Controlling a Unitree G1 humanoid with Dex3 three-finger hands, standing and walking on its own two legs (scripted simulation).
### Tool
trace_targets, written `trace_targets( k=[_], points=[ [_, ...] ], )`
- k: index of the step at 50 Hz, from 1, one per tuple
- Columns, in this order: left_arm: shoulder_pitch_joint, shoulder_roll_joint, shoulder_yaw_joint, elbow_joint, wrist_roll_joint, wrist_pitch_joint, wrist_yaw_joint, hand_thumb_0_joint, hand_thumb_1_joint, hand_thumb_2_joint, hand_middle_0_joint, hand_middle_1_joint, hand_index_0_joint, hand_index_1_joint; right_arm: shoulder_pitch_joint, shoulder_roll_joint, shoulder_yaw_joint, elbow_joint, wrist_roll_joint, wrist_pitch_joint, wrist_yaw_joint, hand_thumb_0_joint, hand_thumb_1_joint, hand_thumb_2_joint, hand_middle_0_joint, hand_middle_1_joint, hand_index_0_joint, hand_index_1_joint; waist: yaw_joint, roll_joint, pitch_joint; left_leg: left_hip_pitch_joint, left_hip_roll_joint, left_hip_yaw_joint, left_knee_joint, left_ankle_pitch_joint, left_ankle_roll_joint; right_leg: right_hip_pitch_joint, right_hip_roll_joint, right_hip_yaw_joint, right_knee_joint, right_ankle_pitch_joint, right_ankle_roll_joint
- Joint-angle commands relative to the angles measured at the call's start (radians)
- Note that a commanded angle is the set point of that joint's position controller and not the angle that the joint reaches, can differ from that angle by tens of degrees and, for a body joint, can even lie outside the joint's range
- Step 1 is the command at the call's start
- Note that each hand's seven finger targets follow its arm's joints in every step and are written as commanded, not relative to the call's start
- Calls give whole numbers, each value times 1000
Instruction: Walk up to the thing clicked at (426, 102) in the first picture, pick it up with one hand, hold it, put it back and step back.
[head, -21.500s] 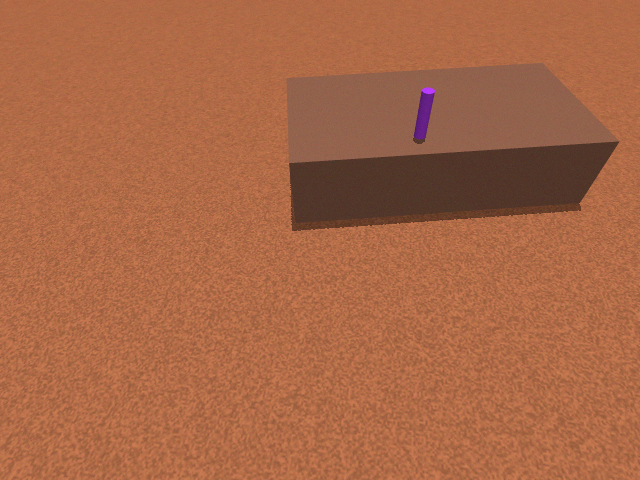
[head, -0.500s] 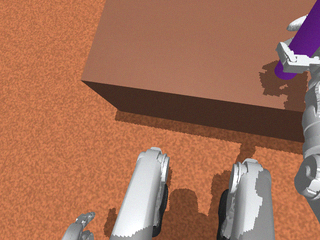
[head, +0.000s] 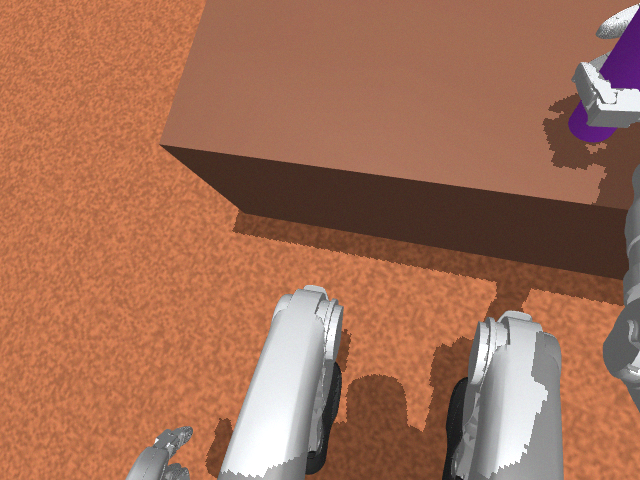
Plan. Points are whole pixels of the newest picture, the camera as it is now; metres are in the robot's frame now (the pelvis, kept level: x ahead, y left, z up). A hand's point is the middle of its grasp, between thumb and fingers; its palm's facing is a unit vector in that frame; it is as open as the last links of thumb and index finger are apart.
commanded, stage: loosen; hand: right
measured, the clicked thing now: (638, 59) +0.55 -0.22 +0.03
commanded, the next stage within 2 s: open in 0.12 s
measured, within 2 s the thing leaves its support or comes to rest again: neither
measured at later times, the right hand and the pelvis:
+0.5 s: hand (617, 68) +0.56 -0.21 +0.01, palm faces +0.08 +1.00 -0.02, open 10.1 cm; pelvis +0.00 +0.00 +0.00, yaw +1 degrees
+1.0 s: hand out of the picture +0.56 -0.27 +0.08, palm faces +0.16 +0.99 -0.05, open 14.9 cm; pelvis +0.00 +0.00 +0.03, yaw +1 degrees
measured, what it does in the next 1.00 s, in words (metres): stands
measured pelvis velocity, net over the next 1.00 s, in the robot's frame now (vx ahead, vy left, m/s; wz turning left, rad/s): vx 0.00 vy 0.00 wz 0.01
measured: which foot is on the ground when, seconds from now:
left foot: down 0.00-1.00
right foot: down 0.00-1.00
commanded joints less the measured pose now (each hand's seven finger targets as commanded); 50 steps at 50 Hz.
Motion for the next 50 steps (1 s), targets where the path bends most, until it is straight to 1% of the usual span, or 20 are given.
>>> trace_targets(
  k=[1,3,4,6,9,11,16,23,25,28,29,30,31,37,39,40,41,46,48,50],
  points=[
    [205,227,81,-19,-1,-4,8,0,901,896,-190,-287,-187,-289,-441,-227,-8,-177,16,-73,3,0,-465,-1312,1441,1462,1455,1463,29,-209,-692,342,-18,58,-241,231,58,480,7,-60,-209,145,-61],
    [207,214,66,-29,-3,-2,10,0,950,865,-198,-299,-211,-284,-479,-264,-20,-268,14,-78,1,0,-305,-1152,1384,1325,1388,1325,19,-199,-742,371,-18,53,-248,257,53,503,6,-67,-195,167,-64],
    [195,205,57,-37,-3,-1,8,0,944,867,-197,-298,-209,-284,-492,-249,-5,-251,13,-76,3,0,-248,-1072,1354,1245,1354,1245,25,-216,-736,372,-15,54,-239,254,55,490,9,-66,-199,165,-63],
    [209,222,73,-27,-7,0,9,0,947,868,-195,-299,-208,-284,-432,-256,-30,-191,16,-60,2,0,-145,-912,1308,1102,1306,1103,26,-188,-716,367,-20,61,-247,235,53,481,7,-60,-203,147,-65],
    [200,208,58,-39,-7,3,10,0,944,869,-195,-299,-209,-283,-485,-257,-8,-263,17,-65,2,0,-20,-675,1242,966,1239,967,23,-204,-732,369,-19,54,-247,228,55,467,7,-65,-201,137,-66],
    [203,212,57,-34,-8,4,10,0,942,870,-193,-301,-208,-283,-458,-245,-4,-235,14,-54,2,0,89,-564,1221,889,1219,890,25,-219,-712,342,-21,63,-239,230,57,496,7,-61,-205,148,-61],
    [214,220,60,-35,-11,3,13,0,915,892,-189,-296,-196,-289,-435,-238,3,-230,21,-44,0,0,288,-392,952,668,952,668,32,-210,-677,341,-19,69,-246,214,57,476,8,-57,-216,127,-63],
    [217,217,63,-51,-11,12,9,0,911,894,-190,-297,-194,-292,-397,-245,-16,-225,19,-32,-2,0,297,-361,756,560,754,561,29,-180,-706,392,-23,63,-252,265,51,463,4,-58,-204,173,-68],
    [210,202,55,-55,-10,12,7,0,907,895,-192,-298,-195,-294,-439,-231,3,-291,24,-40,1,0,312,-346,707,528,704,529,21,-216,-707,369,-22,60,-243,260,57,470,4,-62,-208,172,-65],
    [214,224,68,-48,-11,11,10,0,901,897,-191,-297,-192,-295,-378,-255,-18,-209,18,-31,-2,0,314,-318,641,478,637,478,24,-201,-688,363,-24,62,-252,252,54,479,3,-58,-202,163,-67],
    [213,205,57,-51,-10,11,9,0,905,896,-191,-298,-193,-295,-430,-218,15,-278,26,-41,1,0,304,-317,624,469,620,469,33,-197,-701,377,-23,58,-252,274,52,472,3,-62,-191,177,-69],
    [217,206,57,-49,-10,11,8,0,909,891,-191,-300,-195,-295,-434,-217,10,-282,26,-41,2,0,292,-307,613,454,606,455,31,-200,-713,375,-21,63,-244,282,53,495,3,-58,-202,193,-65],
    [210,217,62,-34,-9,11,8,0,902,893,-193,-285,-188,-289,-386,-220,7,-200,22,-33,1,0,230,-379,533,455,526,455,27,-207,-659,355,-21,62,-244,257,55,463,3,-59,-201,164,-65],
    [202,217,59,-58,-19,22,14,0,892,898,-192,-284,-185,-291,-462,-351,-51,-343,14,-24,-7,0,208,-364,439,409,434,409,-8,-265,-772,392,-20,60,-251,251,59,557,3,-62,-239,179,-58],
    [213,246,78,-53,-22,28,22,0,890,900,-189,-282,-180,-290,-399,-400,-93,-264,10,8,-4,0,239,-331,391,368,384,368,-4,-251,-777,437,-23,57,-288,252,54,574,0,-63,-257,173,-62],
    [210,214,62,-66,-27,29,24,0,892,898,-190,-283,-182,-290,-549,-411,-71,-443,20,-3,2,0,259,-302,381,346,373,346,2,-253,-836,468,-23,48,-300,260,53,577,-1,-64,-263,175,-64],
    [218,238,76,-53,-30,30,30,0,890,895,-187,-280,-180,-287,-487,-462,-106,-364,14,17,5,0,273,-294,350,328,345,327,-11,-257,-837,491,-23,46,-311,264,51,602,-2,-67,-274,182,-63],
    [216,235,75,-42,-51,18,48,0,882,898,-192,-284,-185,-291,-471,-497,-117,-292,27,58,58,0,424,-189,208,205,209,204,22,-205,-757,510,-27,41,-380,248,46,578,-7,-58,-313,160,-74],
    [205,209,48,-42,-61,15,46,0,873,898,-194,-284,-185,-293,-468,-523,-126,-279,33,63,83,0,487,-144,156,155,159,155,13,-233,-726,499,-23,42,-389,236,51,601,-4,-58,-344,163,-71],
    [204,213,49,-45,-69,7,47,0,876,893,-196,-290,-191,-295,-413,-468,-96,-181,40,80,114,0,540,-92,92,94,96,94,38,-179,-660,490,-27,46,-426,223,48,595,-5,-51,-360,146,-79]
  ],
)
